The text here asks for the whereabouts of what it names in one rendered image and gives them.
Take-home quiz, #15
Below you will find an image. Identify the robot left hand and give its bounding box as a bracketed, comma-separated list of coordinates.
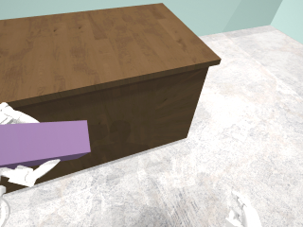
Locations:
[0, 102, 60, 187]

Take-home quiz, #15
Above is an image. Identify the table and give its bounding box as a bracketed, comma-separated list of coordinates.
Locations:
[0, 3, 222, 195]

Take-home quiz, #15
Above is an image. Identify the left robot forearm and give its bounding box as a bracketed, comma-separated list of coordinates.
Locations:
[0, 185, 10, 227]

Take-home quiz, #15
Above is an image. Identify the sponge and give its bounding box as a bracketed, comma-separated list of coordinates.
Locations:
[0, 120, 91, 169]

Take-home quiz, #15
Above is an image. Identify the robot right hand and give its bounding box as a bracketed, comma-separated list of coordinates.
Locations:
[225, 190, 262, 227]

